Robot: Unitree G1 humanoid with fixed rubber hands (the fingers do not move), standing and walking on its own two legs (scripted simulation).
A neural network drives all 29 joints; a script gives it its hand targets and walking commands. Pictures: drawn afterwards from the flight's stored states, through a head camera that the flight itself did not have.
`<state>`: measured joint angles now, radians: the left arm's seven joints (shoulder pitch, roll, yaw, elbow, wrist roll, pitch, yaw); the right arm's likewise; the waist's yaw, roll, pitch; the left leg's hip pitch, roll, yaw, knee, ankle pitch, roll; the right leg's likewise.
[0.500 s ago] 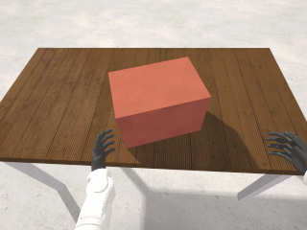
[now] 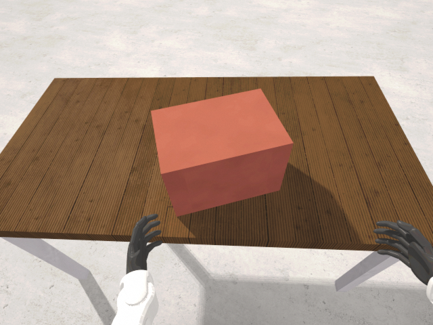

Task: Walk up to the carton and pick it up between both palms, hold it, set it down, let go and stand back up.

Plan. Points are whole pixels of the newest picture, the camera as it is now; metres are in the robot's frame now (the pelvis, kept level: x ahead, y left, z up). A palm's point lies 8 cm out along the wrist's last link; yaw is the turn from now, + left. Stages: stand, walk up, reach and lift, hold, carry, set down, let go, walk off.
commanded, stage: set down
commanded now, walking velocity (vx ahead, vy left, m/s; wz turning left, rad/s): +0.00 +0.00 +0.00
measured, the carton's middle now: (218, 152) +0.51 +0.07 -0.04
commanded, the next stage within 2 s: let go in 1.50 s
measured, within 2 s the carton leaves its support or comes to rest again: neither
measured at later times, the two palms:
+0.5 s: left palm (129, 285) +0.20 +0.21 -0.05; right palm (409, 299) +0.22 -0.28 -0.04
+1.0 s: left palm (106, 301) +0.17 +0.25 -0.06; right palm out of the picture +0.17 -0.21 -0.05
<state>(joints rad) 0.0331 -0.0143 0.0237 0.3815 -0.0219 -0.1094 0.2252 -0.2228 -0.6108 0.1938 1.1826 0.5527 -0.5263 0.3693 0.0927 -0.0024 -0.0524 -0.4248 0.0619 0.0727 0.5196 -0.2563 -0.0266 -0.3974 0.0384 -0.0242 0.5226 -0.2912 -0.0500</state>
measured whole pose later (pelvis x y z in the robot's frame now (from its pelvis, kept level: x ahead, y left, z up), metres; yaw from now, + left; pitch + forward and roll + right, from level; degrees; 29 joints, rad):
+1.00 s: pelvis -0.01 +0.03 +0.01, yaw +1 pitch -1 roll -1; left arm 0.16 0.17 0.03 0.48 0.05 0.06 0.06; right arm 0.11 -0.26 0.01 0.76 0.08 -0.24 0.12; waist 0.00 -0.03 0.04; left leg -0.16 0.03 0.07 0.40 -0.22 0.01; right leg -0.11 0.01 -0.02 0.35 -0.22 -0.01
